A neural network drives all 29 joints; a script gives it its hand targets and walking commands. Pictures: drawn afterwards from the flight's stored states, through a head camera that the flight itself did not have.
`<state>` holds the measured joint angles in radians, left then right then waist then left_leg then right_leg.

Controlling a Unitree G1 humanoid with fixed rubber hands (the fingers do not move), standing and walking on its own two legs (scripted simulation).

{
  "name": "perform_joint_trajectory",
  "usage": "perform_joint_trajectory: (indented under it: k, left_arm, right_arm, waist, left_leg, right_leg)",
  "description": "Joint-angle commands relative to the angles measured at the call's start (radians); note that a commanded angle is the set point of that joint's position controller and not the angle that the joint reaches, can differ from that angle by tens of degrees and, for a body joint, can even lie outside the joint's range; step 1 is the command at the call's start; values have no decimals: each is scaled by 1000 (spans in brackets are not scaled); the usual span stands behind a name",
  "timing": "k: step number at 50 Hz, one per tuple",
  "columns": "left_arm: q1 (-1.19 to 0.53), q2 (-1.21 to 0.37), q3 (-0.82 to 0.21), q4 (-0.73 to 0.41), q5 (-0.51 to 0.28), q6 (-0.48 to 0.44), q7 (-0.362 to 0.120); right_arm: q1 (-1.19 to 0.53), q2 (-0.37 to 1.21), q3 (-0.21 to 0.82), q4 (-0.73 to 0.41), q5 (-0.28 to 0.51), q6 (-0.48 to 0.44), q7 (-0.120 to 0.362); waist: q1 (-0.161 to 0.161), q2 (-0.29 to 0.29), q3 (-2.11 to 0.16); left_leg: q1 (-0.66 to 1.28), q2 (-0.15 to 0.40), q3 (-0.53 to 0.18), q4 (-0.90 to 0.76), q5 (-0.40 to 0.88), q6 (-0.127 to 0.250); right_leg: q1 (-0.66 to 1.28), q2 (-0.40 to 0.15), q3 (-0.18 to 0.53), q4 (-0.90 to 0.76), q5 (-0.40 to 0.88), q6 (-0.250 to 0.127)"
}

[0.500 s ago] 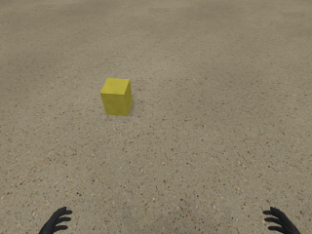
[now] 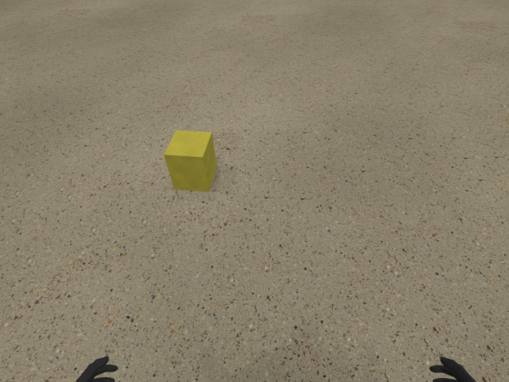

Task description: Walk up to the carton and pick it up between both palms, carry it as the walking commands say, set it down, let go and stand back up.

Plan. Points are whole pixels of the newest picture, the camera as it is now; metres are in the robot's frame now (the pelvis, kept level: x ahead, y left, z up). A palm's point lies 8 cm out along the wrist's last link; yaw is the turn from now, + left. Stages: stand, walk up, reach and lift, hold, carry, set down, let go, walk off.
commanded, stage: stand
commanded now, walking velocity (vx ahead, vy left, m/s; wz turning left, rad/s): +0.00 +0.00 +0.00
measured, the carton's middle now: (192, 161) +1.34 +0.40 -0.64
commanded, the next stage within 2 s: walk up in 0.36 s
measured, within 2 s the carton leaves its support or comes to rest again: neither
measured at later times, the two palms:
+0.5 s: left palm out of the picture +0.11 +0.31 -0.08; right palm out of the picture +0.11 -0.31 -0.08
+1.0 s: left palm out of the picture +0.12 +0.37 -0.13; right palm out of the picture +0.14 -0.16 -0.10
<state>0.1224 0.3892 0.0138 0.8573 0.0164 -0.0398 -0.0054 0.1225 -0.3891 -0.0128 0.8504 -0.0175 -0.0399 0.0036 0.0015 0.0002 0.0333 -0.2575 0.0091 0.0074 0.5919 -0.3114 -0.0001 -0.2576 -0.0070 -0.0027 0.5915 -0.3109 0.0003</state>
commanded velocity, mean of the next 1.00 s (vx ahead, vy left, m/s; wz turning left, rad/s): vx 0.24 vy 0.00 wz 0.13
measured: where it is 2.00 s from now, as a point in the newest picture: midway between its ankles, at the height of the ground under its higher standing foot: (225, 304)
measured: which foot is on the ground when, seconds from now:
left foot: down 0.00-0.56, up 0.58-0.84, down 0.86-1.00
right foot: down 0.00-0.84, up 0.86-1.00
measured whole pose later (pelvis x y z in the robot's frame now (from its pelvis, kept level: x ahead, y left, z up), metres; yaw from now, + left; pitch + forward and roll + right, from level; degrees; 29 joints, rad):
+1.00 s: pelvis +0.10 +0.10 +0.01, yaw +9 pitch -1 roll -1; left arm 0.22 0.29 0.05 0.95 0.04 -0.03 -0.04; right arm 0.35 -0.23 -0.03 0.95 -0.02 -0.06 0.03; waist -0.01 -0.06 0.04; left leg -0.17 0.04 0.06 0.46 -0.28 0.00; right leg -0.50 -0.11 -0.03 1.10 -0.26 0.01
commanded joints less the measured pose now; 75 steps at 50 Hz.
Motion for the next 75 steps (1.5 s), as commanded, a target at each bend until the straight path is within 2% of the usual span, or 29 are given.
perform_joint_trajectory:
  k: [1, 27, 28, 29, 30, 32, 34, 37, 40, 41, 42, 43, 44, 45, 47, 49, 50, 54, 60, 62, 64, 65, 66, 67, 68, 69, 70, 72, 75]
  left_arm:
    - [-51, 165, 34, -34, -2, -11, 3]
    - [-81, 175, 18, 129, -3, 1, 6]
    - [25, 120, 67, 106, 6, 32, -6]
    - [155, 196, 80, 128, 14, 45, 8]
    - [250, 234, 100, 153, 15, 37, 29]
    - [162, 169, 85, 114, 6, 15, 42]
    - [75, 119, 76, 96, 14, -7, 29]
    - [63, 127, 82, 81, 23, -12, 3]
    - [82, 112, 78, 88, 26, -5, -17]
    - [91, 94, 68, 90, 24, 2, -21]
    - [98, 55, 54, 83, 27, 3, -21]
    - [15, -7, 39, 29, 35, -6, -21]
    - [-3, -41, 32, -38, 41, -12, -14]
    - [-64, -11, 46, -45, 29, -8, -13]
    - [31, -28, 50, 6, 23, -14, -33]
    - [104, -39, 52, 50, 20, -2, -48]
    - [93, -48, 50, 47, 19, 6, -51]
    - [-74, -91, 33, 2, 11, 22, -62]
    - [-212, -117, 32, -45, -2, 18, -67]
    - [-196, -115, 34, -40, -1, 13, -62]
    - [-69, -78, 51, 4, 7, -5, -47]
    - [120, -37, 73, 78, 10, -22, -34]
    - [316, 62, 111, 129, 30, -36, -18]
    - [395, 162, 125, 128, 21, -32, -6]
    - [331, 131, 109, 111, 3, -28, -8]
    - [236, 73, 91, 93, 6, -30, -10]
    - [161, 7, 77, 91, 10, -37, -9]
    - [161, -30, 66, 120, 5, -48, 3]
    - [197, -42, 60, 156, 3, -62, 7]
  right_arm:
    - [-51, -165, -35, -35, 2, -11, -3]
    - [-82, -172, -24, 127, 5, 2, -4]
    - [-17, -106, -49, 103, 8, 38, 21]
    - [-232, -113, -59, 9, 0, 72, 54]
    - [-307, -65, -45, -49, -8, 79, 72]
    - [-178, -47, -52, -32, -19, 53, 80]
    - [-35, -25, -53, 1, -15, 42, 88]
    - [-14, 17, -35, -4, 3, 56, 96]
    - [42, 21, -36, 3, 13, 40, 72]
    - [118, -1, -47, 30, 10, 29, 59]
    - [268, -56, -65, 82, 5, 16, 45]
    - [464, -154, -83, 128, -15, 3, 26]
    - [462, -262, -103, 95, -18, -8, 9]
    - [404, -200, -94, 85, -13, -3, 11]
    - [215, -65, -68, 43, -2, -19, 16]
    - [189, -13, -61, 45, 2, -44, 17]
    - [218, 0, -57, 56, 3, -51, 16]
    - [326, 20, -62, 106, -2, -53, 6]
    - [364, 14, -78, 138, -9, -41, -8]
    - [365, 2, -82, 148, -8, -36, -12]
    - [372, -10, -80, 173, -2, -34, -16]
    - [385, 40, -63, 201, -6, -26, -17]
    - [384, 96, -39, 167, -10, -33, -18]
    - [413, 141, -21, 116, 7, -44, -18]
    - [338, 80, -48, 123, 10, -46, -19]
    - [283, 67, -54, 119, 7, -49, -12]
    - [257, 78, -57, 134, -1, -44, -7]
    - [278, 103, -69, 151, -17, -7, 9]
    - [247, 123, -69, 126, -23, 34, 37]
  waist:
    - [0, 1, -69]
    - [0, 1, -49]
    - [72, -75, -66]
    - [146, -95, 77]
    - [178, -185, 81]
    - [94, -92, 21]
    - [17, -138, -15]
    - [2, -206, 49]
    - [-21, -244, 28]
    - [-55, -145, 2]
    - [-125, 71, -37]
    - [-209, 343, -27]
    - [-186, 390, -21]
    - [-156, 221, 26]
    - [-38, 106, 90]
    - [1, 111, 49]
    - [-1, 126, 42]
    - [-52, 132, 88]
    - [-83, 182, 102]
    - [-64, 187, 82]
    - [1, 163, -18]
    - [71, 113, -142]
    - [131, -111, -231]
    - [140, -328, -328]
    - [102, -210, -309]
    - [72, -167, -203]
    - [41, -109, -107]
    - [4, -19, -42]
    - [-9, -132, -24]
  left_leg:
    - [31, 89, -95, -131, 166, 54]
    - [114, 112, -94, -281, 183, 31]
    - [-113, 78, -162, -237, -325, 35]
    - [-464, 2, -57, 4, -315, -10]
    - [-589, 50, -30, 290, -150, -20]
    - [-512, 93, -84, 390, -20, -23]
    - [-299, 73, -32, 359, -1, -33]
    - [-82, 51, 43, 152, -25, -36]
    - [97, 28, 139, 13, -25, -43]
    - [230, 9, 154, -31, -4, -42]
    - [410, 22, 88, -93, -27, -22]
    - [468, 236, -274, -285, -251, 24]
    - [376, 519, -699, -469, -451, 133]
    - [263, 494, -704, -507, -582, 182]
    - [168, 362, -454, -463, -267, 132]
    - [116, 269, -242, -430, 11, 99]
    - [115, 258, -198, -427, 95, 100]
    - [200, 271, -145, -441, 251, 119]
    - [230, 290, -83, -430, 365, 121]
    - [224, 290, -52, -380, 473, 108]
    - [197, 244, 10, -174, 656, 86]
    - [66, 147, 57, 88, 515, 62]
    - [-179, 83, 31, 381, 54, 33]
    - [-384, 5, -11, 604, -238, 28]
    - [-377, 80, -99, 706, -209, 38]
    - [-371, 103, -95, 695, -139, 36]
    - [-362, 134, -78, 676, -68, 18]
    - [-303, 143, -70, 659, 13, -10]
    - [-288, 126, -32, 585, 104, -22]
  right_leg:
    - [31, -90, 96, -131, 173, -55]
    - [110, -110, 100, -278, 195, -33]
    - [191, -116, 27, -235, -361, -32]
    - [295, -316, 294, -405, -487, -82]
    - [338, -507, 501, -508, -524, -128]
    - [285, -443, 353, -476, -381, -100]
    - [130, -344, 170, -472, -267, -60]
    - [-42, -284, 30, -475, -224, -36]
    - [-72, -237, -54, -379, -262, -68]
    - [-144, -196, -97, -244, -301, -67]
    - [-275, -132, -134, 46, -349, -58]
    - [-478, -45, -129, 478, -397, -42]
    - [-639, -68, -15, 643, -320, -33]
    - [-638, -132, 61, 660, -184, -35]
    - [-517, -165, 62, 580, 26, -5]
    - [-378, -154, 16, 521, 138, 19]
    - [-357, -142, -4, 481, 150, 29]
    - [-409, -117, -45, 258, 218, 40]
    - [-316, -83, -92, 41, 217, 26]
    - [-229, -60, -119, -14, 171, 9]
    - [7, -22, -174, -93, 149, -21]
    - [283, -50, -133, -94, 169, -49]
    - [486, -251, 118, -133, 97, -65]
    - [580, -524, 584, -305, 51, -145]
    - [491, -493, 565, -320, 10, -173]
    - [373, -419, 463, -332, 47, -174]
    - [265, -373, 352, -343, 125, -165]
    - [129, -368, 257, -334, 340, -114]
    - [72, -314, 128, -325, 460, -81]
